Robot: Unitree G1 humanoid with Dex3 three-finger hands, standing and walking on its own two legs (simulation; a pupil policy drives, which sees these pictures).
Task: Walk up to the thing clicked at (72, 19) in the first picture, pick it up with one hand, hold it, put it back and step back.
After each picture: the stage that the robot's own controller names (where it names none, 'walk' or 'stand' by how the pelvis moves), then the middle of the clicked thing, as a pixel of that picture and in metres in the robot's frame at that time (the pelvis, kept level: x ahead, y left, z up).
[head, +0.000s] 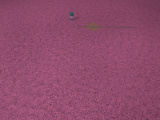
stand; (71, 16) +2.03 +0.13 -0.72
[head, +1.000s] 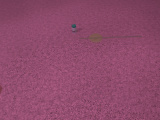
walk; (74, 28) +1.91 +0.28 -0.72
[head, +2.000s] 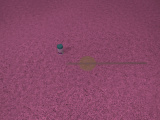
walk; (60, 49) +1.29 +0.33 -0.72
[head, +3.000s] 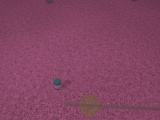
walk; (57, 84) +0.84 +0.28 -0.72
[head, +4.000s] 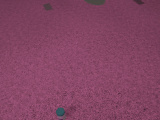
walk; (61, 114) +0.54 +0.22 -0.71
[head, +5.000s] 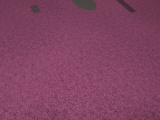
stand; out of the picture +0.36 +0.18 -0.70
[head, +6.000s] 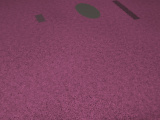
stand; out of the picture +0.32 +0.16 -0.72
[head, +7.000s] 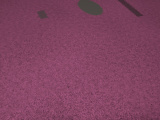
stand; out of the picture +0.33 +0.16 -0.73
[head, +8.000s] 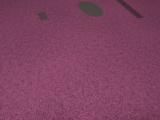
stand; out of the picture +0.33 +0.17 -0.73
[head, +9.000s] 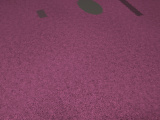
stand; out of the picture +0.31 +0.17 -0.73
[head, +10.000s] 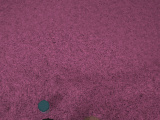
go down; (44, 107) +0.36 +0.18 -0.57
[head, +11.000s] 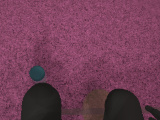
go down; (38, 76) +0.40 +0.22 -0.31
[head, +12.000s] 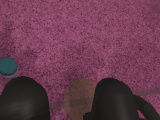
close in; (9, 69) +0.38 +0.25 -0.26
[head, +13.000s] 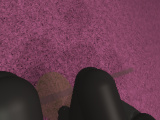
close; out of the picture +0.37 +0.26 -0.21
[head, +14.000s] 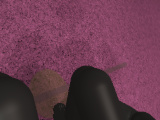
close; out of the picture +0.37 +0.28 -0.21
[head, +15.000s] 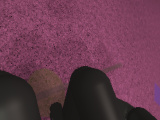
lift; out of the picture +0.35 +0.27 -0.23
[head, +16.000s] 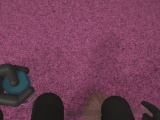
lift; (21, 89) +0.31 +0.21 -0.05
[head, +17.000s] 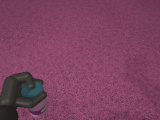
hold; (35, 99) +0.31 +0.16 -0.02
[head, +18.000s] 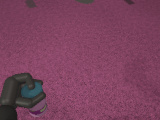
hold; (35, 99) +0.32 +0.17 -0.03
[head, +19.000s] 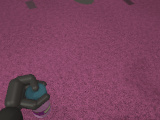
crouch; (39, 101) +0.32 +0.16 -0.03
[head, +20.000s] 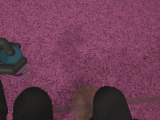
crouch; (15, 63) +0.41 +0.22 -0.12
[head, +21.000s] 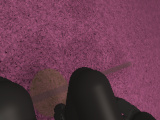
lower; out of the picture +0.39 +0.29 -0.23
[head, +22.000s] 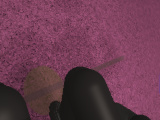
lower; out of the picture +0.40 +0.29 -0.23
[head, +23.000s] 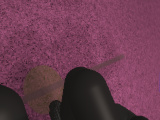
lower; out of the picture +0.40 +0.30 -0.23
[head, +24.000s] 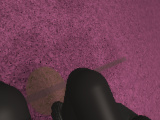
lower; out of the picture +0.40 +0.30 -0.23
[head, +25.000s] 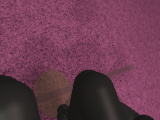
open; out of the picture +0.38 +0.29 -0.23
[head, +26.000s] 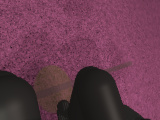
rise; out of the picture +0.37 +0.27 -0.23
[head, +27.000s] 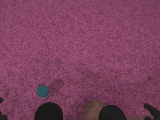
walk; (43, 92) +0.39 +0.21 -0.48
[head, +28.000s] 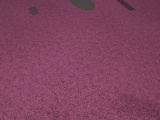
stand; out of the picture +0.35 +0.18 -0.66
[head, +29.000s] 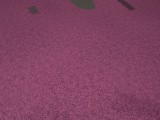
stand; out of the picture +0.34 +0.18 -0.67
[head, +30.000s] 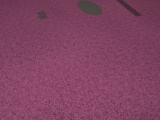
stand; out of the picture +0.36 +0.17 -0.72
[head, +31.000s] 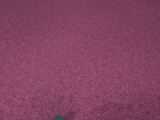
walk; out of the picture +0.39 +0.16 -0.70
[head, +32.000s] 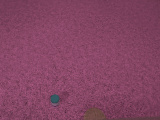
walk; (55, 101) +0.53 +0.14 -0.71
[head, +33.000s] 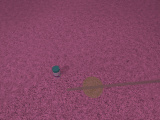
walk; (56, 72) +0.83 +0.27 -0.69
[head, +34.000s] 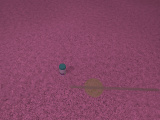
stand; (62, 69) +0.99 +0.18 -0.71
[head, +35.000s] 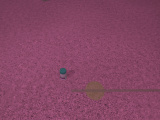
stand; (63, 74) +0.99 +0.18 -0.73
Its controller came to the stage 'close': yes
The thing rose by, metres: 0.69
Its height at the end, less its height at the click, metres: +0.00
